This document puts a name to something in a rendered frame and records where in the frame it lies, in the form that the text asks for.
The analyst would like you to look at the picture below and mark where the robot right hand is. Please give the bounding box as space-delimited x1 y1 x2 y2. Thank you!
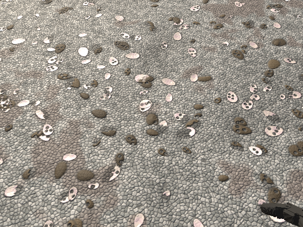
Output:
260 202 303 227

